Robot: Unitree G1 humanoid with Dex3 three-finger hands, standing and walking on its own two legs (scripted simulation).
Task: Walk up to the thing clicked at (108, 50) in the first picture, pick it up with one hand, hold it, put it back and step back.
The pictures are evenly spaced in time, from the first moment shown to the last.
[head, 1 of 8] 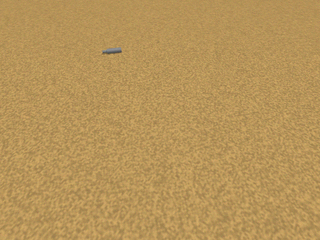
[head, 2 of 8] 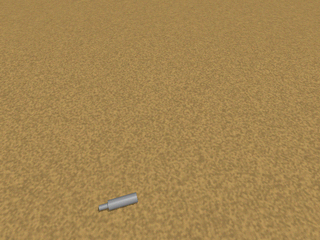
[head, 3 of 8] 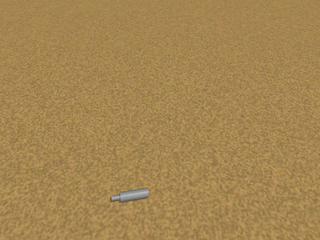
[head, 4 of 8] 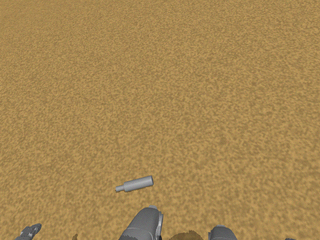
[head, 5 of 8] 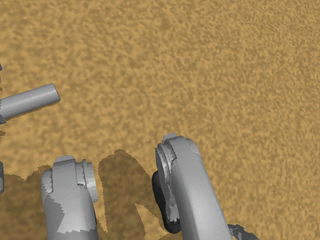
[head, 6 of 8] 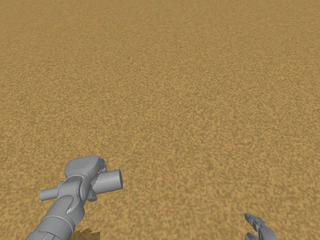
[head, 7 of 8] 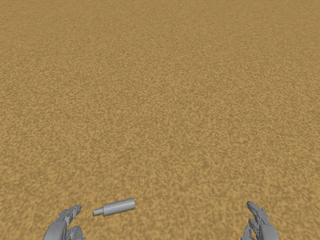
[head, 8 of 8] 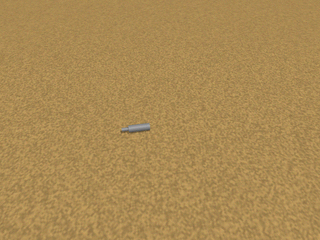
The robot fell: no
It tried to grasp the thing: yes
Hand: left
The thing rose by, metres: 0.68
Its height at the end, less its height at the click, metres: +0.00
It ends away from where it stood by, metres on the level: 0.01
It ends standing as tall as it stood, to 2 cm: yes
